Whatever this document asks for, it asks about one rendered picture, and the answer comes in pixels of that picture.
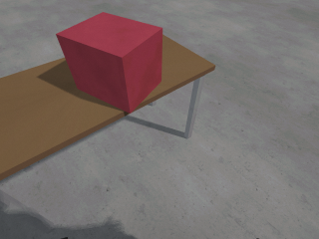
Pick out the table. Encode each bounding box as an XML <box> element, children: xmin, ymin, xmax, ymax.
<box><xmin>0</xmin><ymin>34</ymin><xmax>215</xmax><ymax>234</ymax></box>

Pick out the carton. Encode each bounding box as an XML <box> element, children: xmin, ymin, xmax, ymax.
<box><xmin>56</xmin><ymin>12</ymin><xmax>163</xmax><ymax>114</ymax></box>

